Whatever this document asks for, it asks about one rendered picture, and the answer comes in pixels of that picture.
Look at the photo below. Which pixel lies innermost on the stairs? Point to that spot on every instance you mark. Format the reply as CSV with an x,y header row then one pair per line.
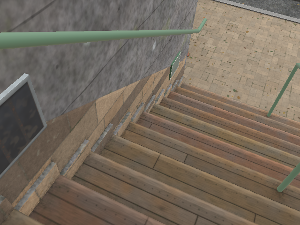
x,y
197,158

